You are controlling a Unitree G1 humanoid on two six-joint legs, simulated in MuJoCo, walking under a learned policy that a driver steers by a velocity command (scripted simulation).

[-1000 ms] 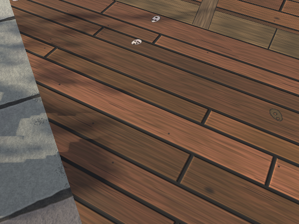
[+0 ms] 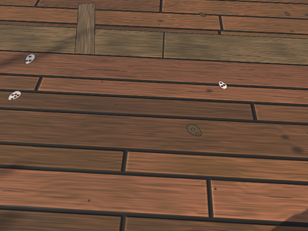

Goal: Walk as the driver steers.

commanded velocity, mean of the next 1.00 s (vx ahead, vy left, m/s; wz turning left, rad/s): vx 0.23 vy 0.00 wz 0.11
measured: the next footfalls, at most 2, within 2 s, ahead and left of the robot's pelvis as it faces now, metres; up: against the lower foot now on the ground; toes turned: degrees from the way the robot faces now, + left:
right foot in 0.42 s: +0.42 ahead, -0.05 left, +0.00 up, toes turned +16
left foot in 0.82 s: +0.31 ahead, +0.12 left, +0.00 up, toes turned +10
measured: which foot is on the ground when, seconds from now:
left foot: down 0.00-0.42, up 0.44-0.80, down 0.82-1.00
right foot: up 0.00-0.40, down 0.42-0.82, up 0.84-1.00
